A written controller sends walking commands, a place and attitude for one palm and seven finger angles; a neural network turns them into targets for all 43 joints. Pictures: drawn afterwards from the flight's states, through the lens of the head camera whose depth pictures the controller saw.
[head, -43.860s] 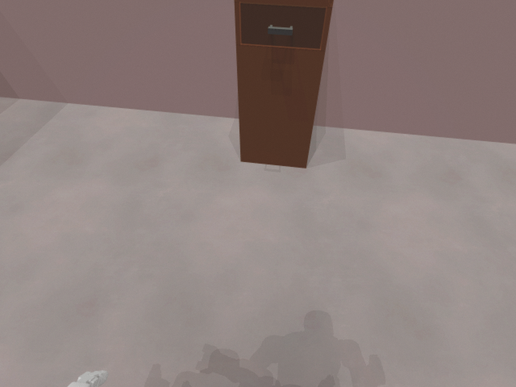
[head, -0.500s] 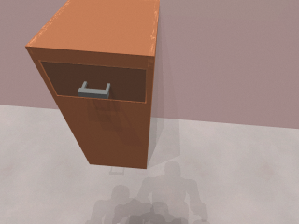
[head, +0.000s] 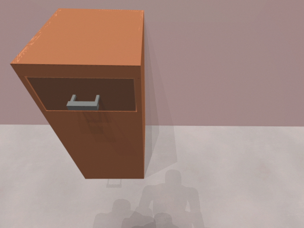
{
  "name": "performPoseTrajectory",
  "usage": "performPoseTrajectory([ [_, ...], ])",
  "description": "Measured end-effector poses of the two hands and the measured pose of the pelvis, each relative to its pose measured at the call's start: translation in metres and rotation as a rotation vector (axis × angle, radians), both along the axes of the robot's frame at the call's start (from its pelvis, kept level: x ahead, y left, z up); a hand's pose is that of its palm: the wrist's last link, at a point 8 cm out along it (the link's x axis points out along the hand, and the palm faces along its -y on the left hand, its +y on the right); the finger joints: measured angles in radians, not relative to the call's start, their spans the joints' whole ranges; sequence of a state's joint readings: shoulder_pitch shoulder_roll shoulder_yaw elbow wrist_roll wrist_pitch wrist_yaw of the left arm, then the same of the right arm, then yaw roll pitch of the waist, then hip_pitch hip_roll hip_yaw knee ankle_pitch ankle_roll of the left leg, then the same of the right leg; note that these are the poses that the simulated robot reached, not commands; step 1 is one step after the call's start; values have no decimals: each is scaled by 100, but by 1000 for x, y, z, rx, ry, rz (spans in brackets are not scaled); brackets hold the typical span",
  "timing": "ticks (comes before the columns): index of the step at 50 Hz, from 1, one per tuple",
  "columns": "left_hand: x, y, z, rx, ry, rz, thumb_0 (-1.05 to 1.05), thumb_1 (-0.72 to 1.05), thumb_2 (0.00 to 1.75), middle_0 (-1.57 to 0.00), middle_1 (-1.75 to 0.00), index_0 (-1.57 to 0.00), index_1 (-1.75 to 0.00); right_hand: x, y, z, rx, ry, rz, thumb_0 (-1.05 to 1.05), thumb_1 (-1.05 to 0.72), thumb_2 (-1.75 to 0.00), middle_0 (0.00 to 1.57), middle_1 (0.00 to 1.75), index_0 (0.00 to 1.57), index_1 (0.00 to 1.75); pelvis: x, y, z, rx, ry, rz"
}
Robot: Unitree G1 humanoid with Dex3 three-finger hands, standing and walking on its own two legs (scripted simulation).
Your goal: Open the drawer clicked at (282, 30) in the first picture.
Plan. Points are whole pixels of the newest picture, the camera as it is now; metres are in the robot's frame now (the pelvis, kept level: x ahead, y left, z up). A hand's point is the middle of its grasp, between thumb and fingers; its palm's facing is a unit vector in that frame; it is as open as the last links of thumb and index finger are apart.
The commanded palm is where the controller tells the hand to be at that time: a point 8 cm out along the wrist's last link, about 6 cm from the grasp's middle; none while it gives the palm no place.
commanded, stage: come to a stop and stand still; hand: left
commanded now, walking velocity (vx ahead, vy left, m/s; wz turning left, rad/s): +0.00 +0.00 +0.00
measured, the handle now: (84, 101) +0.51 +0.25 +0.01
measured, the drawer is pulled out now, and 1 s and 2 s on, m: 0.00 0.00 0.00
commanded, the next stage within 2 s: look again from close up in 0.40 s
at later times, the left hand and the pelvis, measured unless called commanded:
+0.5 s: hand out of the picture -0.02 +0.16 -0.18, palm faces +0.04 -0.99 -0.16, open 7.4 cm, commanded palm none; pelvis -0.01 +0.00 +0.00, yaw +1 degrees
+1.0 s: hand out of the picture -0.06 +0.16 -0.17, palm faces +0.04 -0.99 -0.14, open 7.4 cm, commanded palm none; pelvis -0.02 +0.01 +0.01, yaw +1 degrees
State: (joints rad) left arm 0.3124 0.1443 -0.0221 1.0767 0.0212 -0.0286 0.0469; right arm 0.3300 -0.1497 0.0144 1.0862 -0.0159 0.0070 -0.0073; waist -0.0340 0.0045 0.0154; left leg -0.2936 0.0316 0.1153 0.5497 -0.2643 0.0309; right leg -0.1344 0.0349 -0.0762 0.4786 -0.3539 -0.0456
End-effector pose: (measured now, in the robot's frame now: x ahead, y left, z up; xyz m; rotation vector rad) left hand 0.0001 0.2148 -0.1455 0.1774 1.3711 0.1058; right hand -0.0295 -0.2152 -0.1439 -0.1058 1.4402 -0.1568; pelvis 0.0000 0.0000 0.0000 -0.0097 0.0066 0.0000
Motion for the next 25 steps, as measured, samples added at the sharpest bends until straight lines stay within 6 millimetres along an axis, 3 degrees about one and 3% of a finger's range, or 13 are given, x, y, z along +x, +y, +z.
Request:
performPoseTrajectory([
  [5, -5, -7, -4, -20, 22, 21, 1, 92, 90, -20, -30, -20, -30, 6, 1, 1, -9, -5, 22, 1, -92, -90, 20, 30, 20, 30, 4, -1, -1, 3, -1, 7],
  [17, -8, -1, -4, -17, -34, 52, 1, 92, 90, -20, -30, -19, -30, 41, -7, 2, -46, -114, 50, 2, -93, -90, 20, 30, 20, 30, -1, 2, -2, 10, -32, 7],
  [25, -25, -1, -4, -29, -20, 63, 1, 91, 90, -20, -30, -19, -30, 43, -8, 9, -57, -135, 69, 1, -93, -90, 20, 30, 20, 30, -11, 3, 1, 8, -35, 11],
])
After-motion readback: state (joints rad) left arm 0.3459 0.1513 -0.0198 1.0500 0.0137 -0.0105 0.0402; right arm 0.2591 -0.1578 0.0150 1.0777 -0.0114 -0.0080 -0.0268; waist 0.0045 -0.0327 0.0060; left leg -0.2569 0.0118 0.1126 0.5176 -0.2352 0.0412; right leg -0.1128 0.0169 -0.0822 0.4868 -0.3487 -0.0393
